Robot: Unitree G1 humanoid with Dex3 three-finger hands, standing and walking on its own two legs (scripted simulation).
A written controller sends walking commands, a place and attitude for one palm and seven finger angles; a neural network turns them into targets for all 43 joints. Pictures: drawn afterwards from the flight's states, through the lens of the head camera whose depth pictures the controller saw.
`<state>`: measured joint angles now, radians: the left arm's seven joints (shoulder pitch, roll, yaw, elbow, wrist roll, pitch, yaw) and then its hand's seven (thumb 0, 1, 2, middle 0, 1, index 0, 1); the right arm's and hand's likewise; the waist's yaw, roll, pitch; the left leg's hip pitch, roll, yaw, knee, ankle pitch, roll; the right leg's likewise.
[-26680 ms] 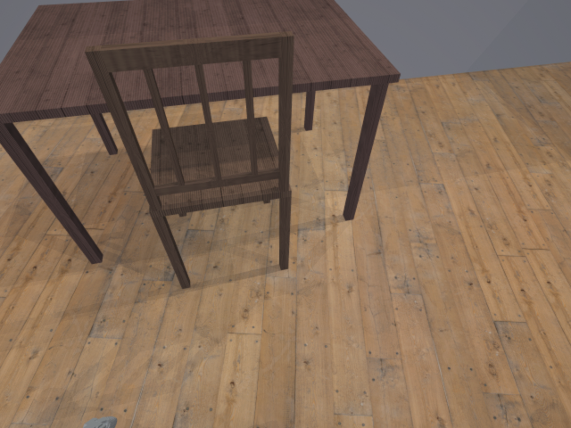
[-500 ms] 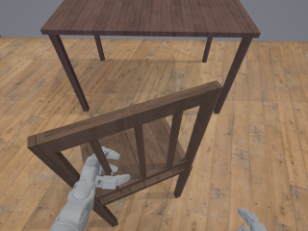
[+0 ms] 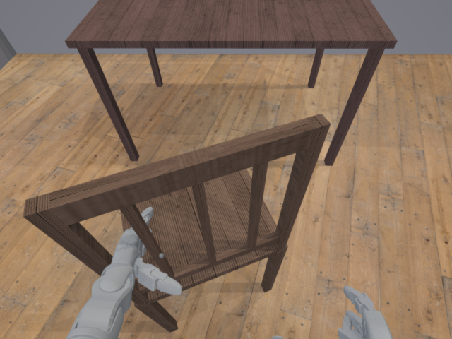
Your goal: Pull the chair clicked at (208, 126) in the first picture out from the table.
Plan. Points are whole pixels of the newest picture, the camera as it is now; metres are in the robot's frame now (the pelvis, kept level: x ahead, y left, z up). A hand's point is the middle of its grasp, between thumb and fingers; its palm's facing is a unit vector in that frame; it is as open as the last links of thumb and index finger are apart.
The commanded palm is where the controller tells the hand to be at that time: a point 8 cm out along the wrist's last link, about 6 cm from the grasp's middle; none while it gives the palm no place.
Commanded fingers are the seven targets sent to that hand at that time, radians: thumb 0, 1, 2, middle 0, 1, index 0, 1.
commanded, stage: draw the fingers out of the gap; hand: left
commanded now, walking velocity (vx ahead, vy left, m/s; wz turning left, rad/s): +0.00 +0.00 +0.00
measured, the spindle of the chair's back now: (206, 228) +0.33 +0.05 -0.02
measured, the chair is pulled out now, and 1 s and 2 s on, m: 0.58 0.58 0.57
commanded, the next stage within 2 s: draw the hand back to the body in 0.82 s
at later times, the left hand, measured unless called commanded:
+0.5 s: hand (152, 292) +0.21 +0.14 -0.04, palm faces -0.06 -0.99 -0.15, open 17.5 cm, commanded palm +0.19 +0.20 -0.02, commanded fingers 0.00 -0.55 0.20 0.00 0.00 0.00 0.00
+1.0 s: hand out of the picture +0.14 +0.14 -0.03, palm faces +0.00 -1.00 -0.09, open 17.4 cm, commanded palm +0.12 +0.21 +0.00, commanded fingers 0.00 -0.55 0.20 0.00 0.00 0.00 0.00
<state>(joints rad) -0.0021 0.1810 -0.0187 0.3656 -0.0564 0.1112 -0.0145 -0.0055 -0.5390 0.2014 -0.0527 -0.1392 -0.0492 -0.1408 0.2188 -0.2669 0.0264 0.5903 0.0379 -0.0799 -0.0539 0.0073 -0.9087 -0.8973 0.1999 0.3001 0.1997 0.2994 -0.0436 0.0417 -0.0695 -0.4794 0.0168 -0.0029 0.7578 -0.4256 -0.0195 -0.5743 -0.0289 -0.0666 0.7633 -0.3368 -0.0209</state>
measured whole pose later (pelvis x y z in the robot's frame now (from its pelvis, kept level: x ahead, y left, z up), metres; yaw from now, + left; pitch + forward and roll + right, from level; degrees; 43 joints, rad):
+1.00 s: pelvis -0.01 +0.01 -0.02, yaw +1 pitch +9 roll -1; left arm 0.65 0.19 -0.10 -0.22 -0.09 0.11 -0.01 -0.01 -0.54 0.20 -0.02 0.00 -0.02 -0.01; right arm 0.25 -0.23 0.02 0.48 0.04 -0.18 -0.10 0.01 -0.91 -0.90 0.20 0.30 0.20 0.30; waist -0.02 0.05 -0.13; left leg -0.59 0.01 -0.03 0.94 -0.51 -0.01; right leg -0.66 -0.05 -0.09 0.90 -0.40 -0.01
